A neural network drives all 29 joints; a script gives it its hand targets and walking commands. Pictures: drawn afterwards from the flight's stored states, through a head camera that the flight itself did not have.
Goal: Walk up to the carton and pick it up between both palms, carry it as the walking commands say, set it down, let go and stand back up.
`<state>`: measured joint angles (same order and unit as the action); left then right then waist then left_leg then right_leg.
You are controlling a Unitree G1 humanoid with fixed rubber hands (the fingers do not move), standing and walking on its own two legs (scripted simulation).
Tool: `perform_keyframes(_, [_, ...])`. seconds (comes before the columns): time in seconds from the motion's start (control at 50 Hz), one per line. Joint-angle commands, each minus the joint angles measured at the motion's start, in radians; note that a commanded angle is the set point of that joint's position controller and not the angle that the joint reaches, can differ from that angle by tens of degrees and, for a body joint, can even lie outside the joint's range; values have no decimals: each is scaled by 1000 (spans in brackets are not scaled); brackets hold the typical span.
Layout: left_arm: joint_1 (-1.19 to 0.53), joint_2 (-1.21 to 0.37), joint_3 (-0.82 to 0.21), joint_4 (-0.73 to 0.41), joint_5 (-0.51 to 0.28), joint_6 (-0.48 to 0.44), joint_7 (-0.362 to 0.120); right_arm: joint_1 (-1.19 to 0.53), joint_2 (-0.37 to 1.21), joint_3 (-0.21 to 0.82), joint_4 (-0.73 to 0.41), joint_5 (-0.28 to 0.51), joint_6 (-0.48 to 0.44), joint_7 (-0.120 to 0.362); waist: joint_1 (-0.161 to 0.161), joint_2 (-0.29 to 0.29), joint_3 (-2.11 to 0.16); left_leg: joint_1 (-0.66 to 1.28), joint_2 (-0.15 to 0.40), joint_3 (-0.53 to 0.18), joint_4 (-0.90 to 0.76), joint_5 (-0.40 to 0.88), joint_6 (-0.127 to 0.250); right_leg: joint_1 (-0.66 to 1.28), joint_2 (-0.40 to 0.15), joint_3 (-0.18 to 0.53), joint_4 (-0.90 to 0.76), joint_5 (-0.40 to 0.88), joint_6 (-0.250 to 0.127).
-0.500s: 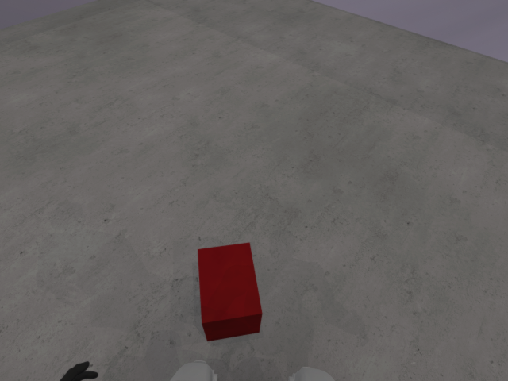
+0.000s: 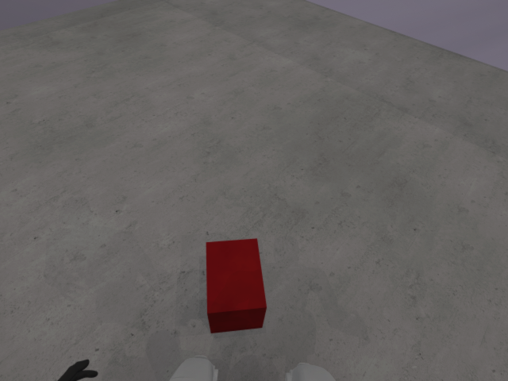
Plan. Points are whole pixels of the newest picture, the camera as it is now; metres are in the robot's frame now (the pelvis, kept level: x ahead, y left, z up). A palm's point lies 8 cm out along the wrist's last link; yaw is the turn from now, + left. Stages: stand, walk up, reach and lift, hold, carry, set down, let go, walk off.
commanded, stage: walk up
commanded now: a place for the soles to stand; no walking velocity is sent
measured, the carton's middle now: (234, 285) +0.52 +0.06 -0.61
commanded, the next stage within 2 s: none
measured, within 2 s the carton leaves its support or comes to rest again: neither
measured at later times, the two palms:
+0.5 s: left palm out of the picture +0.08 +0.30 -0.10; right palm out of the picture +0.07 -0.33 -0.09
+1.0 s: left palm out of the picture +0.10 +0.31 -0.11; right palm out of the picture +0.09 -0.32 -0.09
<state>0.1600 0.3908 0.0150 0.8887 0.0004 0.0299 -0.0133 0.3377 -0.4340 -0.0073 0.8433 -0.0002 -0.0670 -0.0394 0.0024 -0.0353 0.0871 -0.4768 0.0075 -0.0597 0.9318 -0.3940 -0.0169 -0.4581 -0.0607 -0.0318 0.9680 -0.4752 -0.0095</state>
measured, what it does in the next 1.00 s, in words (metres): stands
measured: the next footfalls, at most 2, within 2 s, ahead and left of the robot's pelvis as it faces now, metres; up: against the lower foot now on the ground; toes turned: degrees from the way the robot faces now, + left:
none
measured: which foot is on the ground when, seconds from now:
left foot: down 0.00-1.00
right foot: down 0.00-1.00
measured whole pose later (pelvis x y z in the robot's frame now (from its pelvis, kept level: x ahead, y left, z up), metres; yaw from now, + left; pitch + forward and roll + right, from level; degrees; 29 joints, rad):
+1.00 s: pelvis +0.02 +0.00 +0.00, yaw +4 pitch -2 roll +1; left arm 0.13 0.39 0.01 0.93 0.00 0.01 -0.02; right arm 0.32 -0.43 -0.01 0.84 0.00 -0.07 -0.04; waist 0.00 -0.03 0.09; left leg -0.45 0.00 -0.07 0.92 -0.45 -0.01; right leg -0.45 -0.09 -0.05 0.95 -0.47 0.01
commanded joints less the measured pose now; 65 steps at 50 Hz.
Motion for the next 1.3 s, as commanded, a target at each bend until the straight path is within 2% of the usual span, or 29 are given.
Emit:
perform_keyframes(0.0, [17,260,123,-32,31,-30,12,-108,-244,-88,-62,-11,3,-9,56,22,-1,-244,59,-239,-256,-123,129,153,-54,182,-362,-216,-77])
perform_keyframes(0.04, [-10,329,129,-37,36,-37,8,-78,-210,-89,-47,-10,12,-11,43,-185,28,-236,-57,24,102,-127,77,76,-268,474,-637,-463,-156])
perform_keyframes(0.06, [-67,345,128,-56,39,-41,8,-36,-232,-99,-32,-8,14,-11,25,-169,39,-211,-20,38,187,-130,64,19,-340,528,-666,-476,-208])
perform_keyframes(0.18, [-143,281,100,-64,44,-27,-4,162,-222,-118,45,-16,-13,3,-60,-110,-45,164,-47,108,-129,-51,73,-115,-158,179,-367,-298,-124])
perform_keyframes(0.2, [-123,245,94,-66,42,-20,-3,196,-234,-126,51,-26,-20,-5,-71,-15,-74,210,-34,-1,-238,-112,87,-139,-111,120,-196,-301,-87])
perform_keyframes(0.22, [-133,196,85,-85,36,-15,-2,208,-299,-140,37,-41,-26,-13,-72,173,-76,216,136,-380,-420,-263,155,-233,-29,34,78,-225,-26])
perform_keyframes(0.24, [-153,196,83,-100,27,-16,2,123,-352,-134,-2,-40,-33,-17,-42,200,-40,180,237,-669,-561,-310,228,-309,16,95,101,-155,-22])
perform_keyframes(0.26, [-171,243,95,-86,31,-21,5,58,-374,-130,-18,-33,-33,-20,-36,126,-28,130,257,-702,-549,-257,266,-262,-15,155,82,-129,-11])
perform_keyframes(0.34, [-2,229,111,4,24,-48,2,-79,-280,-97,-25,-21,-23,-16,54,109,-98,-64,147,-385,-349,66,200,132,20,49,-167,41,-38])
perform_keyframes(0.38, [30,273,119,4,37,-56,10,-80,-220,-79,-30,-8,-17,-10,76,-34,-92,-192,45,-200,-181,16,119,232,-86,220,-382,-125,-84])
perform_keyframes(0.4, [34,313,122,3,38,-59,9,-79,-191,-74,-29,-2,-15,-10,75,-157,-70,-241,-39,-25,-9,-30,82,242,-191,393,-528,-284,-129])
perform_keyframes(0.42, [22,336,125,-4,38,-60,8,-57,-216,-82,-20,-2,-13,-13,66,-167,-55,-252,-29,38,61,-115,66,227,-288,486,-592,-325,-189])
perform_keyframes(0.48, [-70,318,109,-31,39,-56,6,30,-235,-95,12,-2,-25,-6,7,-129,-59,-101,8,72,-7,-107,65,132,-284,359,-490,-86,-199])
perform_keyframes(0.52, [-108,280,94,-41,31,-45,2,80,-217,-98,26,-5,-36,-5,-24,-105,-90,77,-18,42,-150,58,86,38,-188,192,-343,101,-133])
perform_keyframes(0.54, [-120,256,89,-51,25,-41,1,97,-228,-103,28,-10,-39,-7,-30,-45,-108,133,10,-56,-209,128,104,-6,-135,126,-237,133,-95])
perform_keyframes(0.58, [-127,218,86,-60,15,-34,3,74,-310,-112,7,-17,-45,-13,-13,145,-122,181,177,-470,-361,212,219,-103,5,42,-15,42,-23])
perform_keyframes(0.6, [-121,221,87,-53,13,-36,5,43,-319,-108,-1,-15,-45,-15,-2,133,-125,184,202,-507,-350,263,259,-89,7,60,-49,-19,-20])
perform_keyframes(0.68, [-13,264,103,-2,19,-64,8,-62,-228,-78,-25,6,-32,-20,58,2,-185,-32,63,-179,-124,454,134,240,-93,151,-278,300,-86])
perform_keyframes(0.72, [22,298,108,0,17,-63,11,-69,-187,-71,-31,14,-27,-23,66,-102,-184,-125,-14,18,46,278,72,319,-225,271,-376,316,-183])
perform_keyframes(0.76, [-36,298,100,-21,18,-55,13,-23,-202,-78,-16,11,-26,-22,29,-107,-133,-73,-1,63,17,146,73,223,-263,254,-375,311,-207])
perform_keyframes(0.82, [-113,269,90,-49,18,-43,9,53,-212,-88,8,2,-36,-15,-12,-61,-123,89,15,-21,-103,323,115,80,-157,98,-246,276,-117])
perform_keyframes(0.9, [-134,216,85,-65,9,-31,7,31,-309,-103,-9,-8,-40,-21,-5,140,-143,168,197,-492,-333,350,268,-46,11,46,-36,30,-26])
perform_keyframes(0.96, [-76,221,92,-23,14,-45,4,-65,-278,-87,-23,-7,-31,-24,36,108,-129,26,148,-395,-295,313,214,105,-7,76,-187,109,-47])
perform_keyframes(1.02, [-14,282,111,-1,26,-50,3,-97,-204,-69,-30,3,-22,-19,71,-65,-104,-164,7,-63,-82,193,95,260,-154,228,-411,-12,-124])
perform_keyframes(1.08, [-90,312,108,-31,31,-47,2,-7,-222,-83,1,3,-21,-14,16,-136,-70,-66,-11,78,11,-48,75,121,-295,315,-490,-73,-208])
perform_keyframes(1.14, [-161,258,90,-53,28,-32,-4,86,-235,-97,25,-9,-34,-10,-38,-24,-77,110,17,-73,-235,25,116,-24,-141,111,-259,-11,-95])
perform_keyframes(1.18, [-167,210,88,-64,23,-21,-2,70,-315,-109,7,-21,-40,-11,-24,171,-80,137,193,-530,-457,-4,225,-124,15,29,-16,-108,-21])
perform_keyframes(1.2, [-162,224,94,-58,22,-21,0,32,-337,-109,-6,-24,-40,-14,-15,159,-68,115,231,-600,-473,-1,263,-118,10,65,-7,-163,-16])
perform_keyframes(1.28, [-48,220,103,1,20,-43,-3,-91,-267,-82,-22,-15,-28,-18,51,119,-94,-36,128,-364,-343,116,178,136,-8,78,-244,15,-50])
